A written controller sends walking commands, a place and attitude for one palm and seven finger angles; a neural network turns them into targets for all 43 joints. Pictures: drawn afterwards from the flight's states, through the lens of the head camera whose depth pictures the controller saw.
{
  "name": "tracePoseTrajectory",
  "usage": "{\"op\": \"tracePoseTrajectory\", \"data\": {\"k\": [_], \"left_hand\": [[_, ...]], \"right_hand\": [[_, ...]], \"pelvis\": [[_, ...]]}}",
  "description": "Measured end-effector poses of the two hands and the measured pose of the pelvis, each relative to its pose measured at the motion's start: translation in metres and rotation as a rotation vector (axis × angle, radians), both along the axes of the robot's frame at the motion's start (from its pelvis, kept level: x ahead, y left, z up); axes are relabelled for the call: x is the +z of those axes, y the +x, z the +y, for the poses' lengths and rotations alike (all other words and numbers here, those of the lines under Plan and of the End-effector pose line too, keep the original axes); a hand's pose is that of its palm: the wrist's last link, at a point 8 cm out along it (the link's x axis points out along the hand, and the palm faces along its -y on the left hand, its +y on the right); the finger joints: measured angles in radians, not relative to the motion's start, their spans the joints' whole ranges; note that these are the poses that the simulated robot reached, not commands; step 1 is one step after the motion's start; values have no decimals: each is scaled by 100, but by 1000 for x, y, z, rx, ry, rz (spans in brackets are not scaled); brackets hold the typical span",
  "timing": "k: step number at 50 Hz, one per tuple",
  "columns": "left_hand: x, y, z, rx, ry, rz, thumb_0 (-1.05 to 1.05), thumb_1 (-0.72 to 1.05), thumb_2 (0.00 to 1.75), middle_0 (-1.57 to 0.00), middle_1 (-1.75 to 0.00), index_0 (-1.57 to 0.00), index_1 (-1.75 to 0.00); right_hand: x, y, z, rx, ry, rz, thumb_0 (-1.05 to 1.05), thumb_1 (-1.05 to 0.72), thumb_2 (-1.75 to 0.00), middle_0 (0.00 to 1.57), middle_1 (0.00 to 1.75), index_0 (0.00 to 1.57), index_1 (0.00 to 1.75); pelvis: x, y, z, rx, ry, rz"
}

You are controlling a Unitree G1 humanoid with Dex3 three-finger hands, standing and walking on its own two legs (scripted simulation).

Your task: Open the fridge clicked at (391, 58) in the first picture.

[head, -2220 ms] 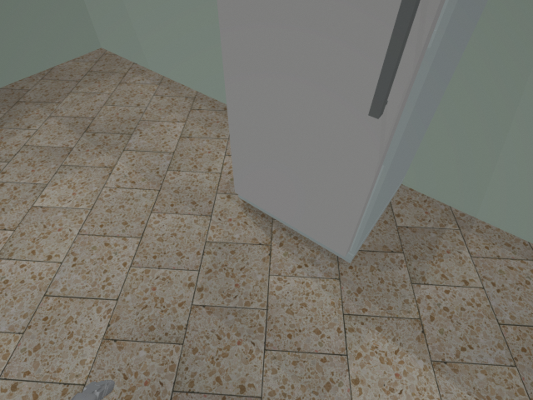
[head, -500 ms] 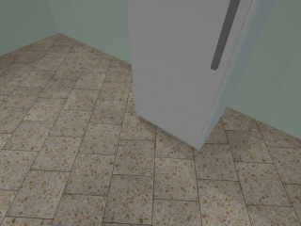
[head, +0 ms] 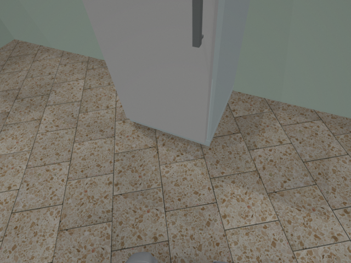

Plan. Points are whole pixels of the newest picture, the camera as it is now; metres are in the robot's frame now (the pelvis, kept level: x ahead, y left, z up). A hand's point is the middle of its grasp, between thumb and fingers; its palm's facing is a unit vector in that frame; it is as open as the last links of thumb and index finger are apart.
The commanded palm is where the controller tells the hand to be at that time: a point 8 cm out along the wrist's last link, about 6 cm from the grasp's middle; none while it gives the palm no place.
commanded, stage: turn to face it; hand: right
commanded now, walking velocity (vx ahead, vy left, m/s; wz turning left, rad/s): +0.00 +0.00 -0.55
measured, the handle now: out of the picture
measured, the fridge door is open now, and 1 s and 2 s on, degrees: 0 0 0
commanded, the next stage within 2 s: take the last steps up to it in 0.56 s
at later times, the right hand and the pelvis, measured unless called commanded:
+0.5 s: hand out of the picture +0.05 -0.20 -0.13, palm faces +0.24 +0.93 -0.27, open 7.4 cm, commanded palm none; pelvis -0.01 +0.02 +0.02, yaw -13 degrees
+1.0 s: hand out of the picture -0.13 -0.11 -0.17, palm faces +0.42 +0.90 -0.12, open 7.4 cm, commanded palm none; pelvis +0.01 +0.01 +0.01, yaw -18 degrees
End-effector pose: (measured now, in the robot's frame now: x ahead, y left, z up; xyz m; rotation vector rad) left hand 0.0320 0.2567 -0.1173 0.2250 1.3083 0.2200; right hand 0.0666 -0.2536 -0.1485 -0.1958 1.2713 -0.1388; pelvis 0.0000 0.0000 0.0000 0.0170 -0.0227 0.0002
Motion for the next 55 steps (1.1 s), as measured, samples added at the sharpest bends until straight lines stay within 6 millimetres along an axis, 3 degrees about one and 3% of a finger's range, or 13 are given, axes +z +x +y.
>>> {"op": "tracePoseTrajectory", "data": {"k": [5, 10, 16, 23, 28, 37, 42, 49, 52, 55], "left_hand": [[14, -4, -21, -32, -8, 27, 1, 91, 90, -20, -29, -20, -30], [21, 4, -28, -68, -7, 20, 1, 91, 90, -20, -30, -20, -30], [21, 21, -20, -108, -5, -12, 1, 91, 90, -20, -30, -20, -30], [10, 39, 0, -167, -28, -39, 1, 91, 90, -20, -29, -20, -30], [-7, 54, 17, -204, -69, -58, 1, 91, 90, -20, -29, -20, -30], [-5, 68, 23, -295, -90, -24, 1, 91, 90, -19, -29, -20, -30], [-3, 72, 9, -344, -82, 20, 1, 91, 90, -19, -29, -19, -30], [4, 100, -40, -389, -52, -47, 1, 91, 90, -19, -29, -20, -30], [13, 102, -52, -348, -44, -92, 1, 92, 90, -20, -29, -20, -30], [22, 94, -46, -296, -6, -87, 0, 94, 90, -20, -29, -20, -30]], "right_hand": [[17, -14, -14, -55, 8, 5, 1, -91, -90, 20, 30, 20, 30], [28, -22, -23, -112, -3, -24, 0, -91, -90, 20, 30, 20, 30], [36, -25, -22, -159, -23, -63, 0, -91, -90, 20, 30, 20, 30], [48, -33, -2, -202, -52, -115, 0, -91, -90, 20, 30, 20, 30], [51, -61, 21, -244, -97, -121, 0, -91, -90, 20, 30, 20, 30], [56, -129, 57, -364, -79, -23, 0, -90, -90, 21, 30, 20, 30], [43, -162, 79, -419, -7, 46, 0, -90, -90, 20, 30, 20, 30], [13, -212, 98, -492, 148, 237, 0, -90, -90, 20, 30, 20, 30], [10, -212, 93, -453, 189, 313, 0, -91, -90, 20, 30, 20, 30], [11, -188, 75, -420, 194, 307, 1, -91, -90, 20, 30, 20, 30]], "pelvis": [[17, -3, -10, -50, 23, 29], [25, -4, -13, -101, 32, 45], [26, -8, -8, -158, 27, 42], [24, -14, 13, -216, 6, 36], [16, -17, 35, -244, -21, 30], [25, -17, 48, -327, -39, 9], [24, -9, 41, -347, -21, 20], [14, 4, 12, -331, 7, 32], [17, 15, 3, -296, 4, 17], [23, 29, -3, -291, 19, 5]]}}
